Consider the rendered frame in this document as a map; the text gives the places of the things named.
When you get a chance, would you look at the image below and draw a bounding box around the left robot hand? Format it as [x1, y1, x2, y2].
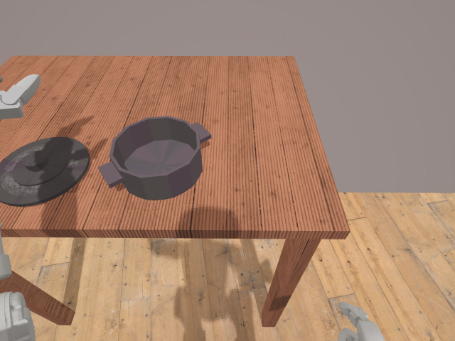
[0, 74, 41, 119]

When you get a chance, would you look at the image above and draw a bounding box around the right robot hand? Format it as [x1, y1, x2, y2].
[335, 301, 385, 341]

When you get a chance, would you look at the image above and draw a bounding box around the knob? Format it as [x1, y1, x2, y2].
[23, 151, 50, 171]

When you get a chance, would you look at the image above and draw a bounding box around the lid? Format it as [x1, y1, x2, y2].
[0, 137, 90, 207]

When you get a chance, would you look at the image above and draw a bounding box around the robot left upper arm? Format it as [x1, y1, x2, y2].
[0, 291, 36, 341]

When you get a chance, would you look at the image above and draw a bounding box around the pot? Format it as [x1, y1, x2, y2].
[98, 116, 211, 200]

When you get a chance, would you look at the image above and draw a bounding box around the table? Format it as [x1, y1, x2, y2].
[0, 55, 350, 327]

